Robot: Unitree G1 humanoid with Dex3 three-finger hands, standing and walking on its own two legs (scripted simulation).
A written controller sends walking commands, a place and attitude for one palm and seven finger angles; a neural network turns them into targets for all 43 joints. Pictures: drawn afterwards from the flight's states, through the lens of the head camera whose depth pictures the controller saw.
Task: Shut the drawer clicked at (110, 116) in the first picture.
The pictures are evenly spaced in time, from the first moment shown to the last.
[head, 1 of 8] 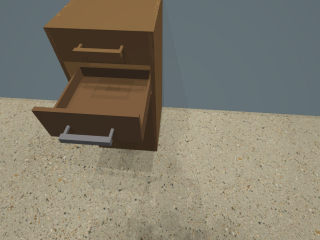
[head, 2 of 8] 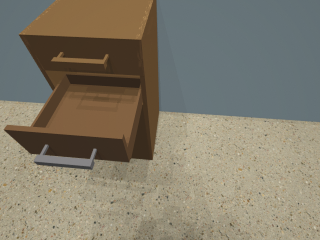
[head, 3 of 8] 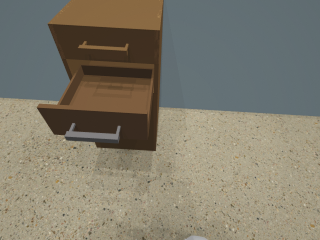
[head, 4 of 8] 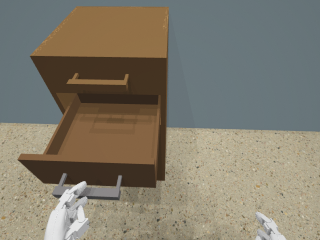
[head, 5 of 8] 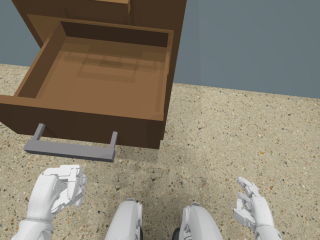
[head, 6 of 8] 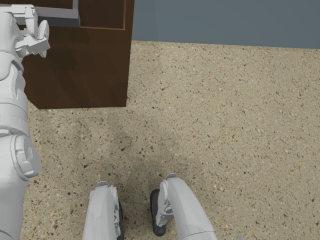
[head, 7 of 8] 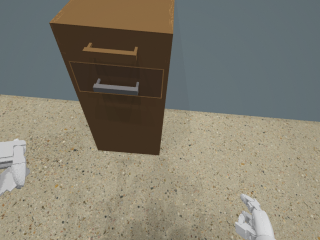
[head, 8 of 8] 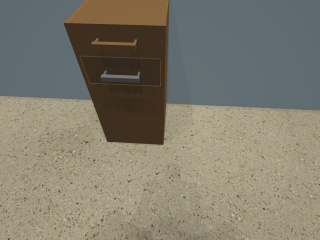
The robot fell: no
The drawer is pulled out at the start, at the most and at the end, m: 0.30 0.30 0.00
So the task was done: yes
